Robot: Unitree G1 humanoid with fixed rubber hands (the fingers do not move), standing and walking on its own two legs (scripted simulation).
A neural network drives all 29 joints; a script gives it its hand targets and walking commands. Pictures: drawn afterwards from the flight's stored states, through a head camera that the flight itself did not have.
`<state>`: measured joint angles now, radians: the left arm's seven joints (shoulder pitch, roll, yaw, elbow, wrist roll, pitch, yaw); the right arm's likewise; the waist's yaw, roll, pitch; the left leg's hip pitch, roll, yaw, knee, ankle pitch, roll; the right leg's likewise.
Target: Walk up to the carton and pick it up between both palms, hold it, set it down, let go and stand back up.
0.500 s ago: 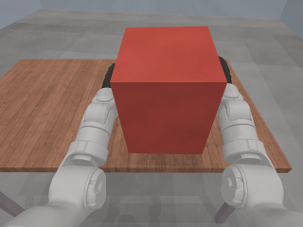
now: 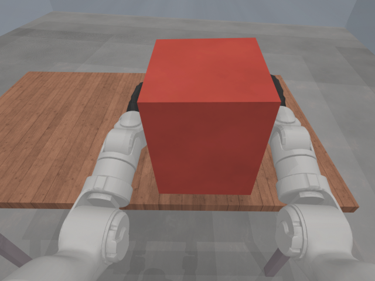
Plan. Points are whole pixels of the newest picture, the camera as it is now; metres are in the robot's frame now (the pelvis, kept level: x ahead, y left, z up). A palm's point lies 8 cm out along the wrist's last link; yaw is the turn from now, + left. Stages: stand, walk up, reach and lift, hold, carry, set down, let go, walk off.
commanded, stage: reach and lift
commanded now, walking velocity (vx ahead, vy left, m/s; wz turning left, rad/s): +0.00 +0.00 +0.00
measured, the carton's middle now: (204, 119) +0.40 -0.04 +0.18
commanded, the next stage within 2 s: hold in 0.40 s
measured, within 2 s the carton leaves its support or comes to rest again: neither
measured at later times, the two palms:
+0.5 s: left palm (133, 133) +0.39 +0.11 +0.15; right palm (269, 127) +0.38 -0.18 +0.17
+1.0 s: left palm (114, 143) +0.34 +0.13 +0.17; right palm (265, 136) +0.34 -0.15 +0.18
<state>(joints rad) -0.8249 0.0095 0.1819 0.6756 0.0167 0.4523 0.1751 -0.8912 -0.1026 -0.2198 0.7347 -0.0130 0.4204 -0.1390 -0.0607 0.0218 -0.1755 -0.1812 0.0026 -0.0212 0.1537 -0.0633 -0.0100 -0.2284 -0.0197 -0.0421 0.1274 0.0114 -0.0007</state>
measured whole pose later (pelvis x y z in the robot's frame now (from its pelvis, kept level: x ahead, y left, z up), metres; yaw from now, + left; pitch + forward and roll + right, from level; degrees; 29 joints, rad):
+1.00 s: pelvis +0.00 +0.01 +0.00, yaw -1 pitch +1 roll +0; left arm -0.45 -0.06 0.12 0.01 0.07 0.74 0.11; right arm -0.51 0.05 -0.15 0.02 -0.10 0.73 -0.13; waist -0.01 0.01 -0.10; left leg -0.06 -0.01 0.00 0.08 -0.03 0.00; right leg -0.12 -0.03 -0.02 0.05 0.05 0.01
